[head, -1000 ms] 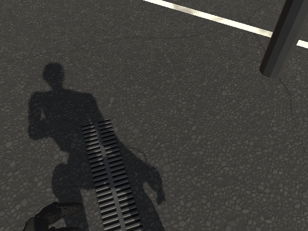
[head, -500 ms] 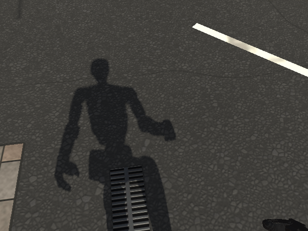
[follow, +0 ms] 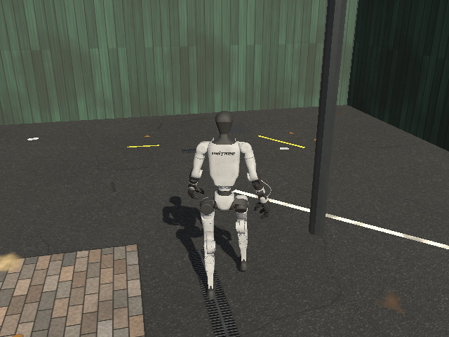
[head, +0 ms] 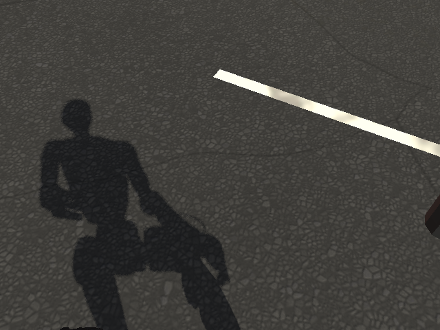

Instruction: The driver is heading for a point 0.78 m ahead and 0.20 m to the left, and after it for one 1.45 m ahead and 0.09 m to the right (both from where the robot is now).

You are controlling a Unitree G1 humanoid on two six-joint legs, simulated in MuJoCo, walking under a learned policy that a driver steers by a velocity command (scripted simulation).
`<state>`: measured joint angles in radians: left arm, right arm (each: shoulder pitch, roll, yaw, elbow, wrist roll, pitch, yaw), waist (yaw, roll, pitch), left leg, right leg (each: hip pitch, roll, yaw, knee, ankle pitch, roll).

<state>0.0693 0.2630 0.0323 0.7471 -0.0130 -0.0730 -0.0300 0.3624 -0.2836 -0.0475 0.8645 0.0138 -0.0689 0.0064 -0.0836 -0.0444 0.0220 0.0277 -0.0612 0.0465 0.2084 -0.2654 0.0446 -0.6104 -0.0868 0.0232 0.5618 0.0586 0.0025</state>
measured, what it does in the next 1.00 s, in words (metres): walks ahead, turning left: right foot, then left foot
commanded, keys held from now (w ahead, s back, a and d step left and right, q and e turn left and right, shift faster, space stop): w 0.20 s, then w+q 0.80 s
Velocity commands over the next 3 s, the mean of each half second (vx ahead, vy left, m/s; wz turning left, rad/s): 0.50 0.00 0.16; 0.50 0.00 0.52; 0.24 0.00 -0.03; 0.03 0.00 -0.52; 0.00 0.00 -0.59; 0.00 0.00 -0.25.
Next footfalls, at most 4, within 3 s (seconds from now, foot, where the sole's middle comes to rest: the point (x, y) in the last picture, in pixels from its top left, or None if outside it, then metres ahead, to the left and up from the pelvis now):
0.10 right None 0.24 -0.14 -0.78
0.64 left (170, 321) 0.51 0.12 -0.78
1.12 right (198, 222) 0.85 0.03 -0.78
1.54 left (133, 243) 0.78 0.24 -0.78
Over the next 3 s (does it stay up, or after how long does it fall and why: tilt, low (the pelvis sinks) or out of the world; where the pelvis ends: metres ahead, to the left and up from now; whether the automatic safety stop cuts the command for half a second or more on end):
stays up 0.76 0.06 0.00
